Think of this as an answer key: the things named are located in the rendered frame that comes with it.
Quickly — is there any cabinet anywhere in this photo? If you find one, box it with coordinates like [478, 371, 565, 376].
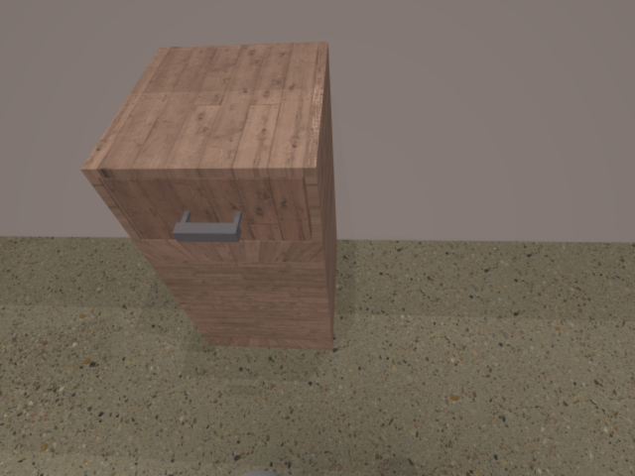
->
[80, 42, 337, 350]

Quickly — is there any handle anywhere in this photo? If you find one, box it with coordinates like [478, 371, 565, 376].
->
[173, 211, 242, 242]

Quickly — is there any drawer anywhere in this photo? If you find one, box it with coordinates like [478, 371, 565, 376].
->
[101, 177, 313, 241]

